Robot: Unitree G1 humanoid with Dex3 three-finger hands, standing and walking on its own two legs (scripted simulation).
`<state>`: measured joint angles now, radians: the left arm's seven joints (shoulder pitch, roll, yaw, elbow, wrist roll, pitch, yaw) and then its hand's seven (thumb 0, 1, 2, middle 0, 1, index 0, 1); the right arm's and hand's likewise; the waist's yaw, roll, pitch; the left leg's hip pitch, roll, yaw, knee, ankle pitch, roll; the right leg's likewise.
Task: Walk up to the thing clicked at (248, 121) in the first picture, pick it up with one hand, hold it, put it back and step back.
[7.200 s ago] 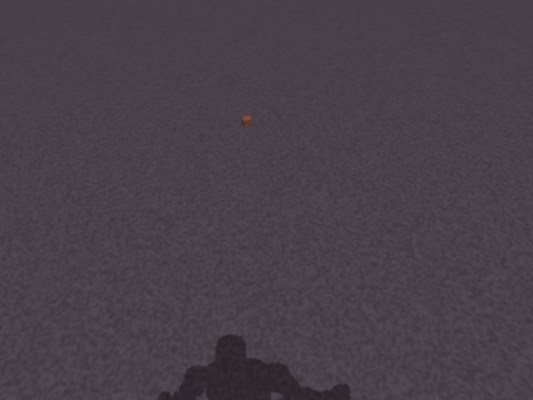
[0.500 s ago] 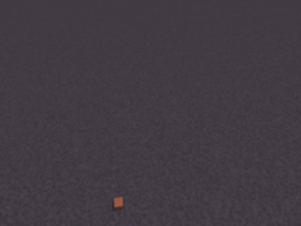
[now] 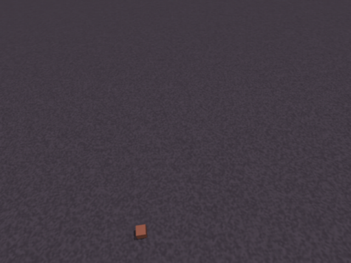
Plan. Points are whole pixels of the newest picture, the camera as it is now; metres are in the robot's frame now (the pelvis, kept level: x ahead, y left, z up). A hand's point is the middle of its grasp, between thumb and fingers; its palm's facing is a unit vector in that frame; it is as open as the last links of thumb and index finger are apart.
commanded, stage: stand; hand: left
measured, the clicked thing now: (141, 231) +0.47 +0.23 -0.76
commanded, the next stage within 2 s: none
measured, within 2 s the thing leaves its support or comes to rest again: neither
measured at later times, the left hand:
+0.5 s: hand out of the picture +0.06 +0.24 -0.16, palm faces -0.03 -0.94 -0.34, open 7.4 cm
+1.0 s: hand out of the picture +0.07 +0.24 -0.16, palm faces -0.03 -0.94 -0.34, open 7.4 cm
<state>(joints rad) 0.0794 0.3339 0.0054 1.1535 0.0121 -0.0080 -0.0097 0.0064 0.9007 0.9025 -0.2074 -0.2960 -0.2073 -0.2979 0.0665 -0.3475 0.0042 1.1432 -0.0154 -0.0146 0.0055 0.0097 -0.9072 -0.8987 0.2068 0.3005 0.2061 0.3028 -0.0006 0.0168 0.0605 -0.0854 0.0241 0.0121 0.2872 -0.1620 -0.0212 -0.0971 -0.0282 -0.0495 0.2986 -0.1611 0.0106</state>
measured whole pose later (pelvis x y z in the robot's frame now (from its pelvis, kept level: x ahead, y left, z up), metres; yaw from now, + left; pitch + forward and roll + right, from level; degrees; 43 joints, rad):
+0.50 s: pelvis -0.01 -0.01 +0.00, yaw +0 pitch -2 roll +0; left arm 0.11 0.34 0.00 1.15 0.01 -0.01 -0.01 0.01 0.90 0.90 -0.21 -0.30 -0.21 -0.30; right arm 0.11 -0.35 0.01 1.15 -0.02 -0.01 0.01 0.01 -0.91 -0.90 0.21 0.30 0.21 0.30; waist 0.00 0.02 0.05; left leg -0.11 0.04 0.01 0.30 -0.16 -0.03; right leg -0.13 -0.02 -0.05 0.32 -0.16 0.00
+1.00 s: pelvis +0.00 -0.01 +0.00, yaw +0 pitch -2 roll +0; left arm 0.11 0.34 0.00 1.14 0.01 -0.01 -0.01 0.01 0.90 0.90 -0.21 -0.30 -0.21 -0.30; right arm 0.11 -0.35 0.01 1.14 -0.01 -0.01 0.01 0.01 -0.91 -0.90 0.21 0.30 0.21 0.30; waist 0.00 0.01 0.05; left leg -0.10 0.04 0.01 0.30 -0.17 -0.03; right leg -0.11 -0.01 -0.05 0.31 -0.16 0.00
